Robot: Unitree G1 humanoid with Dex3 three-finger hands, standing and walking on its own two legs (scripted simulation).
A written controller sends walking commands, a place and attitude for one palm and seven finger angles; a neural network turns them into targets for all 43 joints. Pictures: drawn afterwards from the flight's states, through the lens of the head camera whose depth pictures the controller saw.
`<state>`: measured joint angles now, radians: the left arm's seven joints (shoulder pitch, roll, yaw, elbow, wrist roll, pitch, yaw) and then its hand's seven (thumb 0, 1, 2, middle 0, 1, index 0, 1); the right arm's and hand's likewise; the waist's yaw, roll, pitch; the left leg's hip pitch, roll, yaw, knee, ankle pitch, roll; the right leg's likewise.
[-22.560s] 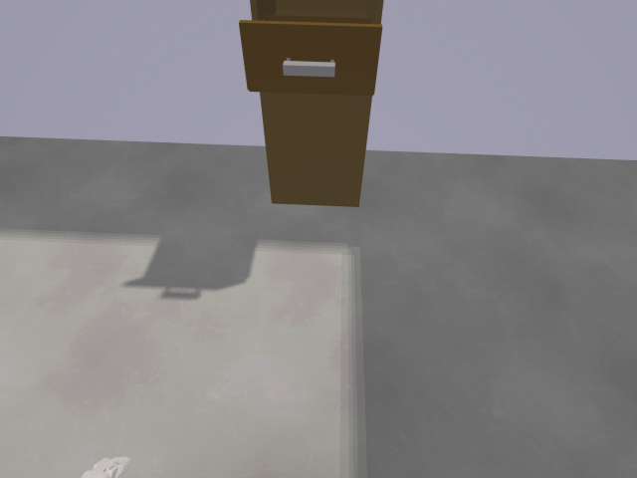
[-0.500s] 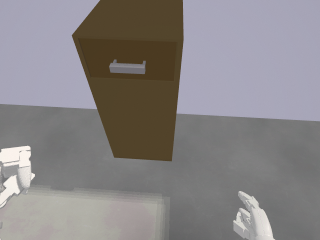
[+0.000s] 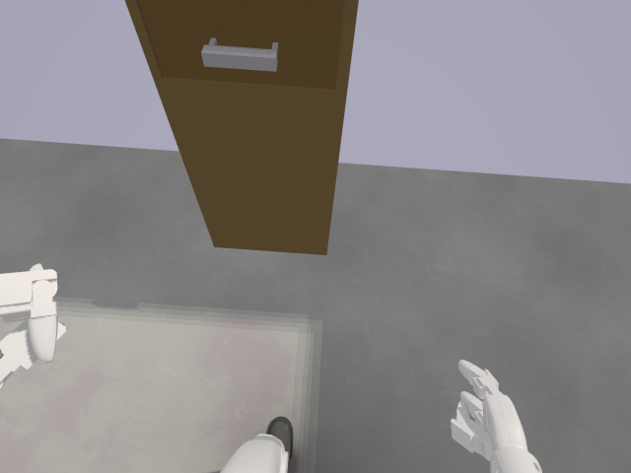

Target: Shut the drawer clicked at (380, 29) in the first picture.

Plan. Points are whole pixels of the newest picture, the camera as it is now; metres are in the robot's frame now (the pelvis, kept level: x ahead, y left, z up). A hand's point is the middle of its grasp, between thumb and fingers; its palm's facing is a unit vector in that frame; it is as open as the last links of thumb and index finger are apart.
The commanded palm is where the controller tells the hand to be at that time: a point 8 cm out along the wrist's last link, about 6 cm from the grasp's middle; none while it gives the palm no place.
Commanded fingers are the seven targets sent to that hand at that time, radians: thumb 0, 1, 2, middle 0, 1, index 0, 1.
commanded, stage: step back with the hand held close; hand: left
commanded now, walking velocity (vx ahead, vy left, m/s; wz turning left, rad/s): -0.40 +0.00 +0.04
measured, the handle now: (242, 51) +0.80 +0.21 +0.04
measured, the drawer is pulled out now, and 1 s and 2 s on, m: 0.00 0.00 0.00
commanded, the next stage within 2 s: stop stepping back and stand still in 0.28 s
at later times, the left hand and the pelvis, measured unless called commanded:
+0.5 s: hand out of the picture +0.05 +0.24 +0.17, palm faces +0.25 -0.86 -0.44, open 3.2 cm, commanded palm +0.00 +0.29 +0.19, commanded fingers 0.00 0.90 0.90 -1.40 -1.60 -1.40 -1.60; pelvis -0.13 +0.01 +0.01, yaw +0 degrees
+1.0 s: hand out of the picture -0.04 +0.23 +0.18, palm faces +0.33 -0.81 -0.49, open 3.3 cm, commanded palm -0.10 +0.28 +0.19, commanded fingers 0.00 0.90 0.90 -1.40 -1.60 -1.40 -1.60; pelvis -0.23 +0.00 +0.00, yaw +0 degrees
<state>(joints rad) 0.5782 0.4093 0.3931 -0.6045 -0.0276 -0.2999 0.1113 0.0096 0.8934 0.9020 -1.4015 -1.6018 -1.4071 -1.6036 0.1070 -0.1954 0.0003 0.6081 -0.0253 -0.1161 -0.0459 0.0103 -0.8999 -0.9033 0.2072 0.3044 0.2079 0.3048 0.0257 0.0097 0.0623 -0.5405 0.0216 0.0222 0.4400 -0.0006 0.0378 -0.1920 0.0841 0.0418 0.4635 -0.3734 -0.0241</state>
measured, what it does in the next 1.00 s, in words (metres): walks backwards: left foot, then right foot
